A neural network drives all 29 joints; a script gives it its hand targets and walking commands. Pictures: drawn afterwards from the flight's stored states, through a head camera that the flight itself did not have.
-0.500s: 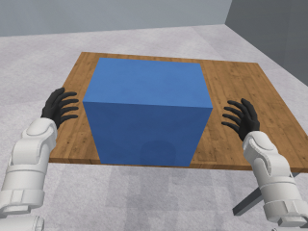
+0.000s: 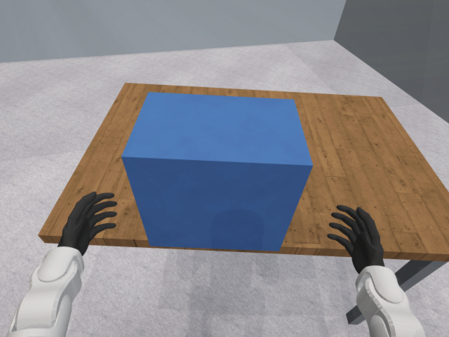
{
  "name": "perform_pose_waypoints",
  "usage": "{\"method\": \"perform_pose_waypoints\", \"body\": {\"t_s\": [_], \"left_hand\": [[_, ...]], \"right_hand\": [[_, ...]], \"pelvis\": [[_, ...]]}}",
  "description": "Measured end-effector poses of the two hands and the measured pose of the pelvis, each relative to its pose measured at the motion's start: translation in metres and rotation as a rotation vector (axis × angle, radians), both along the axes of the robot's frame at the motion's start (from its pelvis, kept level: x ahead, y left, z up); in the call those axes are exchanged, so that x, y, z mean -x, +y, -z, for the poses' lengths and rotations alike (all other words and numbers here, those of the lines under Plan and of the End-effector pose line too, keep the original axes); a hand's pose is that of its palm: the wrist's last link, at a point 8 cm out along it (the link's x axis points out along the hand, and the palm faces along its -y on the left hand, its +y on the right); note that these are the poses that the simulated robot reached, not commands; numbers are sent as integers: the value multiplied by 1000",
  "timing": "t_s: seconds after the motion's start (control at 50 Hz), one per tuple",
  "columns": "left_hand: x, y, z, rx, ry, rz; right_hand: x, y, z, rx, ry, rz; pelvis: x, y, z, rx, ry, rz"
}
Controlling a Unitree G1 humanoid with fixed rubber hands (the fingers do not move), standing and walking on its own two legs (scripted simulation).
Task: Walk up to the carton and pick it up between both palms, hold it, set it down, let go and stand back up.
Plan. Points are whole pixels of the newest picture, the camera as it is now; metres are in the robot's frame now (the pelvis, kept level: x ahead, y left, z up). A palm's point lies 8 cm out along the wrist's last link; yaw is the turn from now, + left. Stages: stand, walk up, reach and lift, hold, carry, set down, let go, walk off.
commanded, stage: set down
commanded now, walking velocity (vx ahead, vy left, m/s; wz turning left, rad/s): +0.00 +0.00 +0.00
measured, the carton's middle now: (218, 176) +0.43 +0.05 +0.05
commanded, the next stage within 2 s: let go in 1.46 s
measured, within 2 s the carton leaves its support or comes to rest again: neither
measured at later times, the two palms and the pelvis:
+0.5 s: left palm (83, 277) +0.22 +0.26 +0.01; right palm (363, 302) +0.21 -0.22 +0.00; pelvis +0.00 +0.00 +0.00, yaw +0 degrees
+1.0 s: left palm (90, 310) +0.18 +0.25 -0.04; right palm (357, 319) +0.19 -0.22 -0.04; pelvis +0.01 +0.00 +0.00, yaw +0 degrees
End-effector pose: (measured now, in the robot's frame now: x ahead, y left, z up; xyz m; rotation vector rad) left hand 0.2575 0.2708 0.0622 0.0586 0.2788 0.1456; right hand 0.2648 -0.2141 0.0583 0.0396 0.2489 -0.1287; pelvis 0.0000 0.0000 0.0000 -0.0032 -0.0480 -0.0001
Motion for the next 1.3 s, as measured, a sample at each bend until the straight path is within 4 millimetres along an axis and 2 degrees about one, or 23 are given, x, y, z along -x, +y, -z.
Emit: {"method": "perform_pose_waypoints", "body": {"t_s": [0.12, 0.24, 0.36, 0.5, 0.66, 0.78, 0.88, 1.08, 1.14, 1.3], "left_hand": [[21, -1, 18, 21, -10, -6], [27, -7, 29, 23, -8, 11], [36, -10, 42, 15, 27, 10], [41, -10, 52, -3, 48, 17], [47, -14, 73, 11, 125, 21], [54, -20, 85, 6, 186, 20], [64, -21, 93, -3, 226, 10], [83, -22, 113, -20, 343, -1], [84, -26, 119, -25, 383, 5], [76, -37, 119, -49, 387, 31]], "right_hand": [[18, 0, 12, 27, 17, -8], [23, 3, 21, 32, 25, -17], [39, 2, 41, 36, 85, -5], [55, -2, 55, 52, 111, 6], [64, -2, 69, 69, 170, 4], [62, 0, 75, 85, 193, -10], [64, 0, 85, 102, 229, -31], [78, -7, 106, 133, 313, -32], [83, -10, 114, 138, 350, -30], [88, -14, 119, 140, 348, -39]], "pelvis": [[-1, 0, 2, -3, 0, -5], [1, 1, 3, -2, 3, -10], [0, 3, 2, -4, 6, -3], [-2, 3, 1, -4, 8, 6], [-5, 2, 2, -7, -8, 10], [-9, 2, 1, -8, -19, 14], [-11, 2, 2, -7, -27, 10], [-14, -2, 2, -9, -40, 5], [-14, -3, 3, -10, -42, 6], [-15, -7, 3, -10, -41, 14]]}}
